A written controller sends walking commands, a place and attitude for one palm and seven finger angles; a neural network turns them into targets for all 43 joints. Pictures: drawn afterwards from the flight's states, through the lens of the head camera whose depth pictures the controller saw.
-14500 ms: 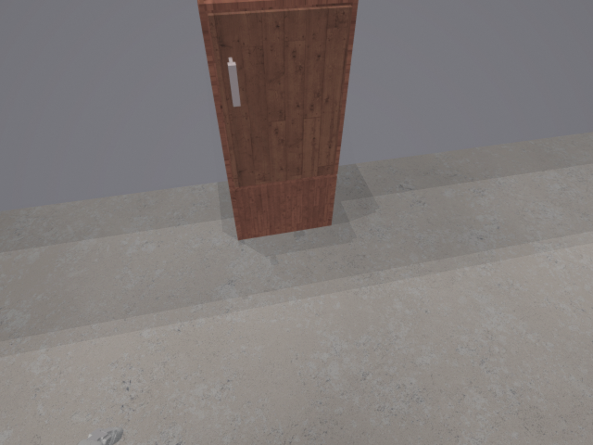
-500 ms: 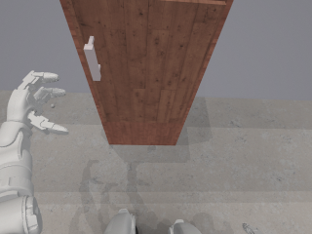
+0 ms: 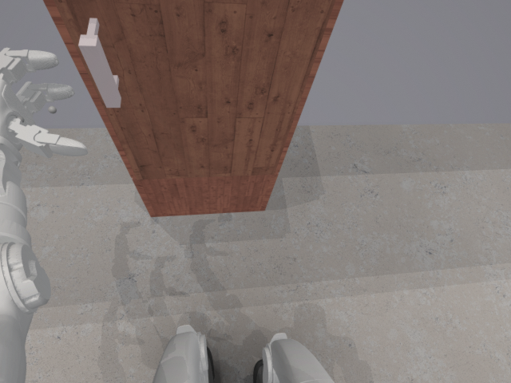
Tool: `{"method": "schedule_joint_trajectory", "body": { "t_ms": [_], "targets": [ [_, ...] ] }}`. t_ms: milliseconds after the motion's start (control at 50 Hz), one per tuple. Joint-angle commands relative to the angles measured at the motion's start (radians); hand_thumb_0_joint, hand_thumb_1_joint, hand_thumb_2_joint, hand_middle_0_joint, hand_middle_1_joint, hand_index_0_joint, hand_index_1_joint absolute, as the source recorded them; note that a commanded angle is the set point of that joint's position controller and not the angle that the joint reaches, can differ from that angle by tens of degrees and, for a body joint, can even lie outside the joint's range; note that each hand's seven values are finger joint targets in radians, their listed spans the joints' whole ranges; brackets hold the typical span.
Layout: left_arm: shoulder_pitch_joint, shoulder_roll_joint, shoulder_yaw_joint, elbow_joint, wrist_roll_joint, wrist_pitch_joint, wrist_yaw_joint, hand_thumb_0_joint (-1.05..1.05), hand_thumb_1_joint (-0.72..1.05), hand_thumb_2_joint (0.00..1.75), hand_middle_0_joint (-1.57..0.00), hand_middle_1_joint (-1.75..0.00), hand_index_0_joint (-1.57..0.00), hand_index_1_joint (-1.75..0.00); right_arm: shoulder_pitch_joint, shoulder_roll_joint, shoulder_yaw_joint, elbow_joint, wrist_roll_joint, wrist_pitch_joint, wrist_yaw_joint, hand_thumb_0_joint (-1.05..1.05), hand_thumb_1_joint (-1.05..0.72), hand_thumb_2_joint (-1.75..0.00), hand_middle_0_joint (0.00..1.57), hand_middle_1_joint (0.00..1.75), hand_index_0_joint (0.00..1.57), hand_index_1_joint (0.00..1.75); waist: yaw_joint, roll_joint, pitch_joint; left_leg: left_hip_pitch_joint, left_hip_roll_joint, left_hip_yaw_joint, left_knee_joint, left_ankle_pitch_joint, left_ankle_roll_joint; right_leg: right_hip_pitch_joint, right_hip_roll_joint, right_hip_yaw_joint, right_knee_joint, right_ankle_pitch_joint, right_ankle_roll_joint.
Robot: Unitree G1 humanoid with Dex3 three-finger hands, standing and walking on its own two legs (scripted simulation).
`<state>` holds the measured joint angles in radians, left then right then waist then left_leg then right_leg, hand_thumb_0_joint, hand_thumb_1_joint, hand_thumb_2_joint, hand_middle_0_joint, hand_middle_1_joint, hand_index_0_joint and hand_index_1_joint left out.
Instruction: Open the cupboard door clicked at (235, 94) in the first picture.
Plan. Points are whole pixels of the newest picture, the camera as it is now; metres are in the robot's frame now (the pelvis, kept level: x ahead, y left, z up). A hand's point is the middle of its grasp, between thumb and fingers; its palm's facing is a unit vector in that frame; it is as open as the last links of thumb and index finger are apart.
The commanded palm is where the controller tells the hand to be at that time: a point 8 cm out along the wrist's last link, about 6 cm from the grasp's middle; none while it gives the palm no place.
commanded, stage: move the hooked fingers beside the handle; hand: left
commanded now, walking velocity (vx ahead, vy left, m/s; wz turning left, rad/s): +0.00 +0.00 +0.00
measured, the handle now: (104, 65) +0.59 +0.21 +0.07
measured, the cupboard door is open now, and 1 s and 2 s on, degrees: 0 0 0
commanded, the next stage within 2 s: slide the fingers in behind the handle in 1.18 s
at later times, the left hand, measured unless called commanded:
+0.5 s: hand (62, 87) +0.55 +0.26 +0.07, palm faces +0.04 -1.00 -0.02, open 13.9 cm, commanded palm +0.53 +0.29 +0.07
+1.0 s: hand (54, 93) +0.53 +0.26 +0.07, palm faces +0.06 -1.00 -0.02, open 13.9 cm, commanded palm +0.52 +0.29 +0.07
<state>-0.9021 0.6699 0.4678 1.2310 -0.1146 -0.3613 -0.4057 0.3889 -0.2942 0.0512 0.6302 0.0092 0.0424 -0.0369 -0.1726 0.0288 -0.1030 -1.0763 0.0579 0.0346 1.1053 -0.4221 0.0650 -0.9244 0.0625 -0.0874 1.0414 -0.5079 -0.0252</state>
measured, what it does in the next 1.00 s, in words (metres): stands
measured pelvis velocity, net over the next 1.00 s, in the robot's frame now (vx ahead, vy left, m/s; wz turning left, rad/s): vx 0.01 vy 0.00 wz -0.02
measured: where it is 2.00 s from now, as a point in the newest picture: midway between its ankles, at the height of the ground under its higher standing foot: outside the picture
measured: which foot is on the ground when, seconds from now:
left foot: down 0.00-1.00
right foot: down 0.00-1.00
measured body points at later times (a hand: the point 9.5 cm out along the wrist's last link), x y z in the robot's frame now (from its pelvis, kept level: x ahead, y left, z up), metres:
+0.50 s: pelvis +0.02 +0.00 +0.00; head +0.18 +0.03 +0.41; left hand +0.54 +0.31 +0.07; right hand -0.02 -0.26 -0.10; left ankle +0.05 +0.08 -0.65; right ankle -0.01 -0.11 -0.65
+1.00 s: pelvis +0.01 +0.00 -0.01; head +0.17 +0.04 +0.41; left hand +0.52 +0.32 +0.08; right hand +0.01 -0.27 -0.10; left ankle +0.05 +0.08 -0.65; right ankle -0.01 -0.11 -0.65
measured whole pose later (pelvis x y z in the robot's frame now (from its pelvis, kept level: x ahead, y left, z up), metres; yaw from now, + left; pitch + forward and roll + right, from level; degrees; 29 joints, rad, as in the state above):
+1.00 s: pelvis +0.01 +0.00 -0.01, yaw -1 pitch +25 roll -6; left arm -0.97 0.73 0.50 1.23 -0.08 -0.37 -0.38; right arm 0.38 -0.29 0.06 0.60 -0.01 0.08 -0.02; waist -0.20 0.03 -0.10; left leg -1.15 0.07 0.02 1.15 -0.45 0.06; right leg -0.98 0.08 -0.10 1.06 -0.52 -0.03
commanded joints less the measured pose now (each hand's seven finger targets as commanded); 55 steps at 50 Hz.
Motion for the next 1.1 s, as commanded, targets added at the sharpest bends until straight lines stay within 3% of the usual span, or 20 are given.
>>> {"method": "schedule_joint_trajectory", "body": {
  "t_ms": [0, 20, 100, 160, 220, 260, 280, 340, 400, 440, 540, 580, 680, 740, 800, 820, 900, 920, 980, 1080],
  "targets": [
    [-0.484, 0.357, 0.052, -0.190, -0.001, -0.065, 0.012, 0.00, -0.50, 0.30, -0.30, -1.20, -0.30, -1.20, 0.169, -0.204, -0.064, -0.046, -0.007, -0.007, -0.018, 0.00, -0.90, -0.90, 0.20, 0.30, 0.20, 0.30, -0.019, 0.168, -0.457, 0.515, 0.003, -0.137, -0.085, 0.300, -0.021, -0.046, 0.009, 0.062, -0.126, 0.224, 0.002],
    [-0.497, 0.386, 0.064, -0.198, 0.004, -0.069, 0.013, 0.00, -0.50, 0.30, -0.30, -1.20, -0.30, -1.20, 0.175, -0.205, -0.062, -0.047, -0.009, -0.004, -0.018, 0.00, -0.90, -0.90, 0.20, 0.30, 0.20, 0.30, -0.017, 0.185, -0.474, 0.518, 0.004, -0.141, -0.083, 0.312, -0.024, -0.041, 0.010, 0.060, -0.120, 0.229, 0.000],
    [-0.533, 0.359, 0.041, -0.201, 0.011, -0.069, 0.011, 0.00, -0.50, 0.30, -0.30, -1.20, -0.30, -1.20, 0.201, -0.205, -0.063, -0.038, -0.015, 0.007, -0.011, 0.00, -0.90, -0.90, 0.20, 0.30, 0.20, 0.30, -0.035, 0.223, -0.530, 0.595, 0.014, -0.159, -0.069, 0.397, -0.029, -0.089, 0.014, 0.049, -0.106, 0.266, 0.000],
    [-0.541, 0.343, 0.020, -0.125, 0.021, -0.028, 0.007, 0.00, -0.50, 0.30, -0.30, -1.20, -0.30, -1.20, 0.217, -0.206, -0.058, -0.033, -0.015, 0.020, -0.006, 0.00, -0.90, -0.90, 0.20, 0.30, 0.20, 0.30, -0.053, 0.201, -0.488, 0.553, 0.013, -0.159, -0.062, 0.384, -0.025, -0.106, 0.016, 0.043, -0.110, 0.260, 0.003],
    [-0.581, 0.399, 0.044, -0.097, 0.034, 0.000, 0.010, 0.00, -0.50, 0.30, -0.30, -1.20, -0.30, -1.20, 0.232, -0.211, -0.052, -0.037, -0.014, 0.026, -0.010, 0.00, -0.90, -0.90, 0.20, 0.30, 0.20, 0.30, -0.062, 0.194, -0.484, 0.504, 0.011, -0.148, -0.042, 0.389, -0.018, -0.092, 0.018, 0.049, -0.106, 0.283, 0.007],
    [-0.573, 0.410, 0.050, -0.138, 0.046, -0.005, 0.016, 0.00, -0.50, 0.30, -0.30, -1.20, -0.30, -1.20, 0.244, -0.209, -0.055, -0.040, -0.021, 0.030, -0.006, 0.00, -0.90, -0.90, 0.20, 0.30, 0.20, 0.30, -0.051, 0.214, -0.532, 0.529, 0.011, -0.152, -0.038, 0.430, -0.020, -0.079, 0.019, 0.046, -0.093, 0.310, 0.004],
    [-0.527, 0.433, 0.084, -0.156, 0.045, -0.016, 0.019, 0.00, -0.50, 0.30, -0.30, -1.20, -0.30, -1.20, 0.248, -0.209, -0.057, -0.048, -0.025, 0.030, -0.004, 0.00, -0.90, -0.90, 0.20, 0.30, 0.20, 0.30, -0.023, 0.240, -0.568, 0.565, 0.011, -0.154, -0.038, 0.481, -0.025, -0.071, 0.020, 0.043, -0.084, 0.333, -0.003],
    [-0.488, 0.423, 0.092, -0.251, 0.036, -0.041, 0.022, 0.00, -0.50, 0.30, -0.30, -1.20, -0.30, -1.20, 0.248, -0.203, -0.066, -0.053, -0.029, 0.039, 0.010, 0.00, -0.90, -0.90, 0.20, 0.30, 0.20, 0.30, -0.007, 0.265, -0.636, 0.632, 0.015, -0.150, -0.039, 0.559, -0.031, -0.036, 0.024, 0.045, -0.087, 0.392, 0.000],
    [-0.458, 0.373, 0.075, -0.221, 0.014, -0.024, 0.008, 0.00, -0.50, 0.30, -0.30, -1.20, -0.30, -1.20, 0.248, -0.201, -0.069, -0.049, -0.020, 0.048, 0.014, 0.00, -0.90, -0.90, 0.20, 0.30, 0.20, 0.30, -0.021, 0.197, -0.586, 0.593, 0.012, -0.141, -0.047, 0.531, -0.023, -0.006, 0.031, 0.045, -0.105, 0.411, 0.006],
    [-0.458, 0.410, 0.099, -0.215, 0.011, -0.010, 0.000, 0.00, -0.50, 0.30, -0.30, -1.20, -0.30, -1.20, 0.249, -0.205, -0.072, -0.047, -0.017, 0.051, 0.008, 0.00, -0.90, -0.90, 0.20, 0.30, 0.20, 0.30, -0.023, 0.172, -0.558, 0.542, 0.007, -0.129, -0.053, 0.489, -0.017, 0.032, 0.029, 0.051, -0.113, 0.413, 0.007],
    [-0.502, 0.382, 0.068, -0.227, 0.016, -0.034, 0.013, 0.00, -0.50, 0.30, -0.30, -1.20, -0.30, -1.20, 0.238, -0.198, -0.067, -0.036, -0.017, 0.049, 0.006, 0.00, -0.90, -0.90, 0.20, 0.30, 0.20, 0.30, -0.034, 0.218, -0.500, 0.570, 0.009, -0.134, -0.055, 0.457, -0.021, -0.034, 0.029, 0.051, -0.126, 0.356, 0.003],
    [-0.520, 0.369, 0.064, -0.265, 0.014, -0.057, 0.020, 0.00, -0.50, 0.30, -0.30, -1.20, -0.30, -1.20, 0.237, -0.194, -0.069, -0.031, -0.020, 0.047, 0.008, 0.00, -0.90, -0.90, 0.20, 0.30, 0.20, 0.30, -0.034, 0.251, -0.531, 0.624, 0.011, -0.142, -0.049, 0.508, -0.024, -0.051, 0.031, 0.048, -0.117, 0.374, -0.003],
    [-0.461, 0.296, 0.019, -0.199, -0.001, -0.044, 0.000, 0.00, -0.50, 0.30, -0.30, -1.20, -0.30, -1.20, 0.227, -0.192, -0.068, -0.034, -0.017, 0.050, 0.010, 0.00, -0.90, -0.90, 0.20, 0.30, 0.20, 0.30, -0.033, 0.242, -0.509, 0.639, 0.009, -0.147, -0.061, 0.513, -0.028, -0.059, 0.030, 0.040, -0.124, 0.364, -0.004],
    [-0.418, 0.308, 0.025, -0.169, -0.001, -0.021, -0.007, 0.00, -0.50, 0.30, -0.30, -1.20, -0.30, -1.20, 0.222, -0.198, -0.068, -0.041, -0.014, 0.056, 0.009, 0.00, -0.90, -0.90, 0.20, 0.30, 0.20, 0.30, -0.027, 0.187, -0.490, 0.595, 0.006, -0.142, -0.066, 0.493, -0.024, -0.034, 0.027, 0.039, -0.125, 0.370, 0.000],
    [-0.460, 0.320, 0.025, -0.150, -0.001, -0.024, 0.002, 0.00, -0.50, 0.30, -0.30, -1.20, -0.30, -1.20, 0.208, -0.199, -0.063, -0.046, -0.012, 0.053, 0.004, 0.00, -0.90, -0.90, 0.20, 0.30, 0.20, 0.30, -0.042, 0.162, -0.450, 0.529, 0.003, -0.133, -0.055, 0.432, -0.018, -0.043, 0.025, 0.047, -0.122, 0.346, 0.004],
    [-0.498, 0.333, 0.028, -0.170, 0.003, -0.033, 0.008, 0.00, -0.50, 0.30, -0.30, -1.20, -0.30, -1.20, 0.208, -0.200, -0.063, -0.045, -0.013, 0.051, 0.001, 0.00, -0.90, -0.90, 0.20, 0.30, 0.20, 0.30, -0.050, 0.168, -0.452, 0.529, 0.006, -0.137, -0.052, 0.414, -0.019, -0.057, 0.024, 0.046, -0.117, 0.327, 0.004],
    [-0.536, 0.417, 0.091, -0.263, 0.010, -0.094, 0.029, 0.00, -0.50, 0.30, -0.30, -1.20, -0.30, -1.20, 0.202, -0.204, -0.068, -0.048, -0.021, 0.036, 0.002, 0.00, -0.90, -0.90, 0.20, 0.30, 0.20, 0.30, -0.020, 0.251, -0.565, 0.597, 0.008, -0.149, -0.042, 0.460, -0.031, -0.044, 0.024, 0.052, -0.097, 0.334, -0.005],
    [-0.543, 0.396, 0.076, -0.275, 0.012, -0.103, 0.030, 0.00, -0.50, 0.30, -0.30, -1.20, -0.30, -1.20, 0.200, -0.199, -0.067, -0.045, -0.020, 0.036, 0.003, 0.00, -0.90, -0.90, 0.20, 0.30, 0.20, 0.30, -0.023, 0.272, -0.577, 0.627, 0.011, -0.154, -0.041, 0.478, -0.034, -0.061, 0.025, 0.048, -0.093, 0.333, -0.006],
    [-0.550, 0.311, 0.017, -0.231, 0.006, -0.089, 0.021, 0.00, -0.50, 0.30, -0.30, -1.20, -0.30, -1.20, 0.199, -0.194, -0.063, -0.032, -0.017, 0.040, 0.009, 0.00, -0.90, -0.90, 0.20, 0.30, 0.20, 0.30, -0.043, 0.268, -0.537, 0.654, 0.016, -0.171, -0.052, 0.456, -0.036, -0.110, 0.028, 0.037, -0.104, 0.293, -0.006],
    [-0.496, 0.312, 0.012, -0.126, 0.009, -0.018, 0.004, 0.00, -0.50, 0.30, -0.30, -1.20, -0.30, -1.20, 0.211, -0.203, -0.057, -0.036, -0.012, 0.047, -0.001, 0.00, -0.90, -0.90, 0.20, 0.30, 0.20, 0.30, -0.043, 0.205, -0.477, 0.572, 0.009, -0.166, -0.063, 0.386, -0.025, -0.106, 0.025, 0.034, -0.116, 0.264, -0.002]
  ]
}}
